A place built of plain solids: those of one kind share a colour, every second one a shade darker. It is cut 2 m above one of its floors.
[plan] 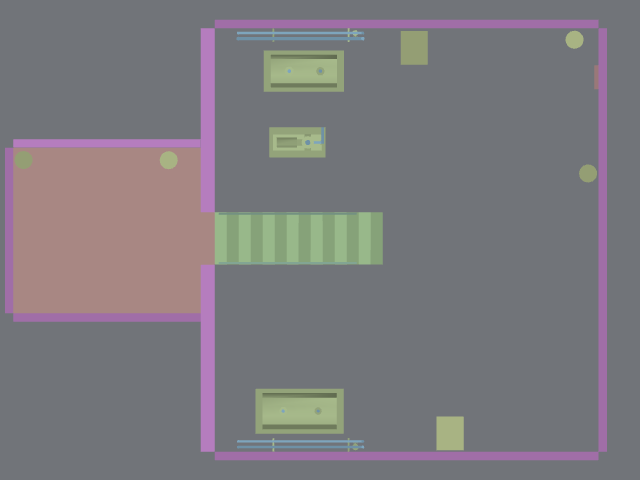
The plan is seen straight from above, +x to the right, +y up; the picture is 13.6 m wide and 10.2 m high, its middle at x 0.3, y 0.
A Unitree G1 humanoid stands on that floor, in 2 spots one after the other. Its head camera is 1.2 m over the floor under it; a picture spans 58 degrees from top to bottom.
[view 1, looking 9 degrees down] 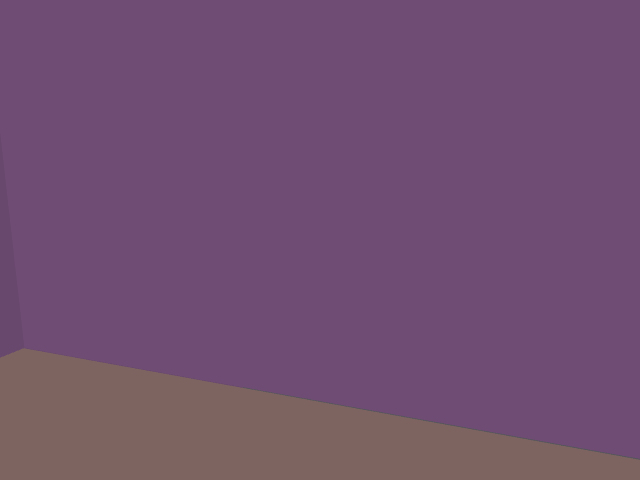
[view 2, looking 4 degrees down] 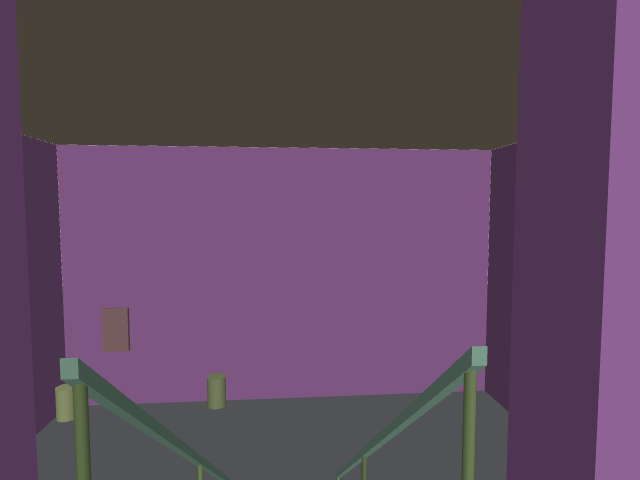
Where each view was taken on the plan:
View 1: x -5.08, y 0.45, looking -71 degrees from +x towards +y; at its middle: wall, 2.15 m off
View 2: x -2.94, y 0.03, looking -5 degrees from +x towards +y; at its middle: wall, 9.21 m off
